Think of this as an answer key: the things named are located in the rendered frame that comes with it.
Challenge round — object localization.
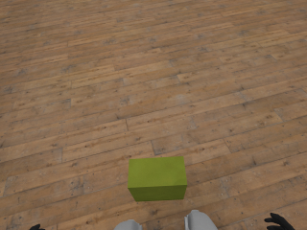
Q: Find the carton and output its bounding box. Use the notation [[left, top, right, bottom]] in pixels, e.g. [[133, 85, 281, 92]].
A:
[[128, 156, 188, 202]]

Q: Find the left robot thigh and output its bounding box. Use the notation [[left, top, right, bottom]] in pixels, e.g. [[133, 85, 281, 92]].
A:
[[113, 220, 143, 230]]

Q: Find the right robot thigh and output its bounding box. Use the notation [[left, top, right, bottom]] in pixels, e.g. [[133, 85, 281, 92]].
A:
[[184, 212, 218, 230]]

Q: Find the robot thigh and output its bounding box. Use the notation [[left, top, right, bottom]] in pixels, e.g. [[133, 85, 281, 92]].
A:
[[184, 212, 218, 230], [113, 220, 143, 230]]

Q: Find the right robot hand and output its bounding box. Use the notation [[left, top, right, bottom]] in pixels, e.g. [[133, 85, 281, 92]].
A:
[[264, 213, 295, 230]]

